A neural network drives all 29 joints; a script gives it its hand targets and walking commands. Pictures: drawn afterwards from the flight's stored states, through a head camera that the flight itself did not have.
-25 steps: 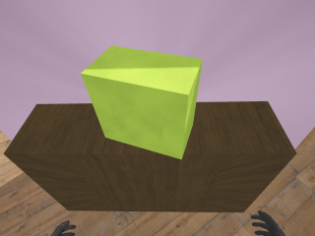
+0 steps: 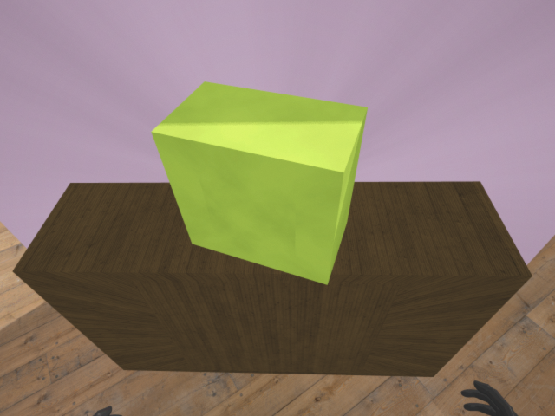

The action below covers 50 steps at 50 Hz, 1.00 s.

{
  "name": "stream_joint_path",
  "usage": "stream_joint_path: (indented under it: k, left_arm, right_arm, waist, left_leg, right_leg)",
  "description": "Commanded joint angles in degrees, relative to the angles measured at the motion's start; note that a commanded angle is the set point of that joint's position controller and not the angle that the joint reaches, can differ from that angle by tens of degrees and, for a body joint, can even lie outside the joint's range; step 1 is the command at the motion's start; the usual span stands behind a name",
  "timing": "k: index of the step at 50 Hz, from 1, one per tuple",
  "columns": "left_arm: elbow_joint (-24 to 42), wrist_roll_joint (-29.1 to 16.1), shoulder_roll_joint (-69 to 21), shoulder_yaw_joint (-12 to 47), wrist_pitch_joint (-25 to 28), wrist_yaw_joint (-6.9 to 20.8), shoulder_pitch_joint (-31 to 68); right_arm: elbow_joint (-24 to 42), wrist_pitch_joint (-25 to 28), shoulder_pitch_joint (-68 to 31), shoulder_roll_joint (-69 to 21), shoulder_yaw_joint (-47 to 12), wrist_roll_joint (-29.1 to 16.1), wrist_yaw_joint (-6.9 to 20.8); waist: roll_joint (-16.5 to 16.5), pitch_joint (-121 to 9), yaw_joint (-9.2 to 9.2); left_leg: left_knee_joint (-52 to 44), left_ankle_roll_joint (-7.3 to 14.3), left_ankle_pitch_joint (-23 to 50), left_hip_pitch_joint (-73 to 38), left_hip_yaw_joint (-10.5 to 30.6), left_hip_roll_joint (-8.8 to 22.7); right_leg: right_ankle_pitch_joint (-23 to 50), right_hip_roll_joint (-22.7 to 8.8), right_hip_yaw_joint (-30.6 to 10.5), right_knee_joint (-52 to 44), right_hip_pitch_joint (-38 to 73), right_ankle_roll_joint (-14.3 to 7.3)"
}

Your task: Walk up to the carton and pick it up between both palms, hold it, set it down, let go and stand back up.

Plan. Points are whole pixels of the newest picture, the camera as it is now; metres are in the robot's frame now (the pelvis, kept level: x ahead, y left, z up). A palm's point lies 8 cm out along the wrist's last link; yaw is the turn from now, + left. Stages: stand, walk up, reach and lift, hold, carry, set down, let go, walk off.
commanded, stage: walk up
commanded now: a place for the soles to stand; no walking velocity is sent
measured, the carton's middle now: (267, 185) +0.52 +0.03 +0.03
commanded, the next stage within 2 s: none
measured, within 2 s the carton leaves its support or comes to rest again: neither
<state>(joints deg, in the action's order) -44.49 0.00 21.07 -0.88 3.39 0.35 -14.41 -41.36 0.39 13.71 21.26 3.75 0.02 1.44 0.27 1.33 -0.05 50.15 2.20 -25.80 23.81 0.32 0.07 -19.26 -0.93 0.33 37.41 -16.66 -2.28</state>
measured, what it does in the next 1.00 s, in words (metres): walks ahead: left foot, then right foot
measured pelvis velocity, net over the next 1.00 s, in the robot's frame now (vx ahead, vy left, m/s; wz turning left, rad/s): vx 0.13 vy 0.06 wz -0.09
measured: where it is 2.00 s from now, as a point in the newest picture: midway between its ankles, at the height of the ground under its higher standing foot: outside the picture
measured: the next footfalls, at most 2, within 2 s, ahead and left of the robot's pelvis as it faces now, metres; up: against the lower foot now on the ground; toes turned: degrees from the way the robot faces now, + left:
left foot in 0.16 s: +0.20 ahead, +0.14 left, +0.00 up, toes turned -5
right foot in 0.68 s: +0.19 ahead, -0.09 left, +0.00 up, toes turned -3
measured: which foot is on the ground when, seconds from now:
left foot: up 0.00-0.14, down 0.16-1.00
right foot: down 0.00-0.18, up 0.20-0.66, down 0.68-1.00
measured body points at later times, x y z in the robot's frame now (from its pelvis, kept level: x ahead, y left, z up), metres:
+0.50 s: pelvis +0.09 +0.08 +0.02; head +0.08 +0.10 +0.47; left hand +0.18 +0.41 -0.09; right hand +0.12 -0.25 -0.06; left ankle +0.13 +0.17 -0.73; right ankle +0.14 -0.08 -0.65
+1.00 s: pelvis +0.13 +0.06 +0.00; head +0.13 +0.06 +0.45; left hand +0.23 +0.36 -0.10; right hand +0.17 -0.25 -0.10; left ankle +0.17 +0.18 -0.73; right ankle +0.18 -0.07 -0.72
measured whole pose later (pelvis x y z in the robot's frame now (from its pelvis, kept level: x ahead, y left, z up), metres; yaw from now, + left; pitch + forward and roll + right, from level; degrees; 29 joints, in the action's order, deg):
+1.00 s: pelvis +0.13 +0.06 +0.00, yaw -5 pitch -2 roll +0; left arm -44.5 0.0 19.8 -2.5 0.4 1.3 -18.3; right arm -41.3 2.1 20.7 23.9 1.7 0.2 0.9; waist 1.7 1.8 0.0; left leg 36.3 1.7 -17.0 17.5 -2.3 1.3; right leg -18.7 1.8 -4.1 36.8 -20.2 -0.8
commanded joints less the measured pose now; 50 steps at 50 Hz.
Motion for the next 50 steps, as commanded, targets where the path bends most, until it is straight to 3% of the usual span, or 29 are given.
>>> stream_joint_path:
  k: [1, 4, 5, 6, 7, 8, 9, 10, 11, 12, 14, 19, 22, 26, 28, 30, 32, 33, 34, 35, 36, 37, 39, 41, 44, 45, 47, 48, 50]
  left_arm:
    - [2.49, 1.96, 17.73, -7.77, 2.68, 0.52, -6.72]
    - [4.51, 1.84, 17.90, -7.70, 2.28, 0.99, -4.69]
    - [5.13, 1.76, 17.93, -7.45, 1.98, 1.09, -1.87]
    - [6.16, 1.75, 17.67, -7.26, 1.63, 1.19, 2.66]
    - [6.70, 1.60, 14.81, -6.50, 1.45, 1.06, 2.98]
    - [6.64, 1.26, 10.72, -5.09, 1.31, 0.87, 0.17]
    - [6.24, 1.29, 7.19, -3.72, 1.00, 0.60, -3.50]
    - [5.56, 1.14, 12.52, -4.59, 0.12, 0.30, -4.11]
    - [4.45, 1.42, 16.92, -5.75, -0.19, 0.43, -3.97]
    - [3.63, 1.32, 17.78, -5.86, -0.14, 0.67, -4.99]
    - [1.83, 1.16, 17.10, -6.54, -0.47, 1.24, -7.62]
    - [1.71, 1.34, 13.94, -5.81, -1.68, 1.78, -7.81]
    - [1.65, 1.28, 13.14, -5.24, -2.27, 1.76, -6.51]
    - [2.60, 1.22, 11.95, -4.58, -1.86, 1.81, -4.15]
    - [3.71, 1.60, 11.52, -4.44, -1.08, 1.78, -2.62]
    - [3.63, 1.63, 11.17, -4.40, -0.51, 1.30, -3.62]
    - [0.97, 1.57, 10.61, -4.89, 0.29, 0.48, -8.69]
    - [0.48, 1.86, 12.79, -5.45, 0.65, -0.04, -10.40]
    - [1.44, 2.18, 16.94, -6.38, 0.99, -0.43, -9.19]
    - [3.54, 1.53, 16.63, -5.50, 0.82, -0.58, -4.51]
    - [3.76, 1.36, 18.52, -6.19, 0.40, -0.60, -4.27]
    - [3.86, 0.97, 17.88, -6.08, 0.13, -0.61, -3.83]
    - [3.75, 0.74, 14.70, -5.54, 0.15, -0.63, -4.11]
    - [3.74, 0.63, 14.12, -5.54, -0.37, -0.32, -2.51]
    - [4.68, 0.52, 12.42, -5.20, -1.87, 0.25, 1.09]
    - [5.12, 0.17, 10.90, -4.58, -2.01, 0.28, 1.48]
    - [3.89, 0.16, 9.58, -4.30, -2.43, 0.54, 1.04]
    - [2.73, 0.50, 10.77, -4.72, -2.60, 0.44, -1.10]
    - [1.96, 0.73, 10.33, -4.81, -2.09, 0.76, -3.14]
  right_arm:
    - [3.63, 3.42, -1.59, 12.68, 4.33, 2.82, 2.06]
    - [3.65, 3.80, -0.76, 11.10, 4.37, 2.07, 2.30]
    - [2.46, 3.92, 1.68, 11.27, 4.71, 1.92, 2.21]
    - [0.66, 4.07, 8.10, 11.59, 5.37, 1.88, 1.86]
    - [-1.69, 4.16, 14.63, 13.02, 6.27, 2.31, 1.15]
    - [-2.87, 4.46, 20.05, 15.66, 7.07, 3.18, 0.19]
    - [-2.43, 4.81, 21.93, 19.35, 7.63, 4.16, -0.43]
    - [0.76, 4.96, 15.88, 21.19, 7.56, 2.97, -0.42]
    - [2.13, 4.98, 8.68, 22.71, 7.48, 2.36, -0.20]
    - [2.40, 4.99, 5.49, 21.52, 7.01, 1.92, -0.09]
    - [2.57, 5.35, 6.13, 18.17, 5.97, 2.23, -0.38]
    - [2.73, 6.09, 9.99, 15.86, 4.58, 1.42, -1.21]
    - [2.62, 5.79, 9.28, 15.77, 4.00, 1.04, -1.58]
    - [3.00, 4.84, 8.97, 16.64, 3.65, 1.17, -1.27]
    - [3.58, 4.39, 9.18, 16.69, 3.60, 1.18, -1.02]
    - [4.11, 3.70, 7.50, 16.60, 3.49, 1.29, -0.94]
    - [4.35, 2.85, 5.84, 15.32, 2.70, 0.79, -0.90]
    - [4.28, 2.56, 7.05, 11.57, 1.35, 0.58, -0.97]
    - [4.92, 2.62, 8.97, 8.26, 0.12, 0.22, -1.06]
    - [4.03, 2.08, 9.87, 8.54, -0.14, 0.48, -1.59]
    - [2.92, 2.07, 9.10, 12.56, 1.27, 0.62, -1.84]
    - [1.92, 2.43, 9.04, 13.82, 1.43, 1.01, -2.00]
    - [1.21, 2.72, 7.72, 12.26, 1.34, 0.52, -1.91]
    - [0.06, 2.98, 9.15, 11.67, 1.16, 0.68, -2.02]
    - [-1.85, 3.51, 10.27, 10.66, 1.35, 1.41, -2.45]
    - [-1.62, 3.69, 10.09, 11.94, 1.75, 2.18, -2.79]
    - [0.06, 4.11, 6.57, 17.12, 2.61, 2.42, -2.81]
    - [0.82, 4.13, 2.90, 17.43, 2.53, 2.38, -2.57]
    - [1.61, 4.23, -0.81, 16.02, 2.00, 2.15, -2.30]
  waist:
    - [-5.33, 0.71, -3.05]
    - [-9.50, 1.99, -2.08]
    - [-8.77, 2.46, 0.03]
    - [-7.43, 1.01, 4.54]
    - [-2.31, -2.39, 7.59]
    - [7.62, -4.95, 9.33]
    - [16.97, -4.16, 8.19]
    - [11.88, -1.39, 5.54]
    - [7.71, 3.55, 3.13]
    - [5.31, 6.59, 1.34]
    - [4.19, 6.60, 0.99]
    - [3.85, 3.05, 0.75]
    - [4.84, 4.98, 0.80]
    - [5.69, 5.37, 1.43]
    - [6.40, 2.76, 1.95]
    - [6.76, 0.21, 1.07]
    - [4.28, -1.93, -2.00]
    - [-1.58, -4.49, -2.25]
    - [-12.28, -3.98, -0.79]
    - [-9.95, 0.85, 0.99]
    - [-10.20, 2.39, -0.39]
    - [-9.98, 3.02, -0.25]
    - [-8.94, 1.50, -0.48]
    - [-10.22, 0.03, 0.56]
    - [-8.77, 0.31, 1.83]
    - [-5.97, 0.28, 2.06]
    - [2.73, 2.49, 1.57]
    - [3.10, 4.15, -0.55]
    - [1.75, 4.19, -1.94]
  left_leg:
    - [-1.09, -0.61, 1.35, 12.59, 1.06, 3.47]
    - [-6.69, -0.56, 4.59, 4.44, -1.88, 3.19]
    - [-10.41, -0.43, 8.20, -1.90, -2.91, 2.81]
    - [-15.63, -0.22, 13.54, -12.55, -4.10, 2.03]
    - [-17.86, -0.55, 13.67, -24.29, -4.52, 0.00]
    - [-22.04, -0.51, 6.84, -31.34, 2.40, 1.79]
    - [-28.66, 0.80, -8.13, -31.22, 22.54, 13.16]
    - [-39.52, 5.00, -27.80, -22.13, 40.27, 21.22]
    - [-43.07, 8.53, -34.53, -14.14, 41.76, 22.15]
    - [-42.53, 7.32, -29.42, -10.47, 36.99, 20.78]
    - [-40.58, 5.73, -17.58, -10.33, 24.74, 16.19]
    - [-38.05, 4.87, 2.56, -13.29, 12.48, 13.73]
    - [-37.60, 4.71, 6.75, -11.56, 8.79, 13.40]
    - [-34.23, 7.46, 9.84, -11.05, 5.32, 13.22]
    - [-29.85, 9.28, 16.39, -13.82, 5.14, 14.23]
    - [-24.69, 9.87, 24.15, -13.04, 4.22, 14.53]
    - [-15.71, 7.83, 26.91, -9.52, 1.07, 12.59]
    - [-8.47, 5.00, 19.86, -7.00, -0.97, 9.56]
    - [-1.26, 1.31, 4.28, 0.76, -3.72, 4.03]
    - [-0.77, -0.10, -6.01, 4.17, -1.91, 0.52]
    - [0.67, 0.31, -10.42, 4.55, 0.32, 1.17]
    - [-0.95, 0.50, -9.98, 3.80, 0.98, 2.25]
    - [-3.80, 1.29, -4.29, 0.58, 0.59, 1.91]
    - [-8.51, 1.09, 0.41, -3.94, -0.79, 0.93]
    - [-20.11, 1.03, 9.12, -14.12, -2.54, -0.39]
    - [-22.29, 1.77, 8.14, -16.21, 1.73, 2.33]
    - [-33.32, 8.70, -13.99, -8.84, 21.69, 15.92]
    - [-35.87, 11.17, -18.40, -3.16, 22.63, 19.58]
    - [-32.85, 9.40, -8.67, -1.08, 15.44, 16.63]
  right_leg:
    - [-5.13, -14.32, -20.99, -19.36, 11.88, -11.24]
    - [-0.54, -13.18, -16.43, -17.22, 3.67, -10.97]
    - [-0.32, -12.32, -14.00, -15.65, -1.85, -9.96]
    - [-0.92, -10.77, -11.67, -10.75, -8.37, -8.13]
    - [1.35, -7.29, -8.83, -1.46, -13.91, -6.06]
    - [-2.95, -1.85, -3.61, 13.56, -19.90, -3.36]
    - [-13.32, 4.94, -4.87, 25.85, -28.37, -1.45]
    - [-11.97, 5.11, -7.07, 29.93, -29.35, -1.38]
    - [-12.14, 2.59, -8.92, 31.84, -27.55, -1.12]
    - [-7.50, 0.49, -9.40, 31.51, -25.97, -0.64]
    - [-1.49, -0.93, -9.19, 26.66, -22.60, 0.44]
    - [5.24, -0.23, -7.93, 20.91, -19.66, 1.79]
    - [6.91, 0.51, -7.92, 17.68, -17.42, 2.51]
    - [5.85, -0.24, -5.08, 8.57, -13.32, 2.72]
    - [3.98, -1.01, -2.93, 2.69, -11.28, 2.13]
    - [2.73, 0.09, -0.80, -1.89, -5.67, 1.70]
    - [9.16, 1.68, -0.39, -12.86, 3.93, 0.20]
    - [12.63, -1.61, -7.44, -16.09, 9.05, -0.70]
    - [17.36, -12.34, -26.01, -18.80, 9.91, -4.00]
    - [9.84, -14.65, -31.85, -20.69, 4.69, -7.79]
    - [6.95, -17.23, -34.55, -18.76, 3.58, -13.83]
    - [7.20, -15.97, -32.42, -16.81, 2.57, -13.62]
    - [11.93, -12.01, -25.05, -15.96, 1.68, -10.35]
    - [13.10, -9.17, -20.52, -13.78, -0.90, -8.89]
    - [2.59, -6.23, -15.56, -10.66, -9.46, -6.63]
    - [-0.86, -4.99, -14.92, -8.60, -12.94, -5.19]
    - [-9.26, 2.77, -8.71, 1.16, -13.31, -0.42]
    - [-7.90, 3.26, -4.81, 6.51, -8.86, 0.00]
    - [-4.14, 1.50, -4.40, 1.75, -3.41, -0.48]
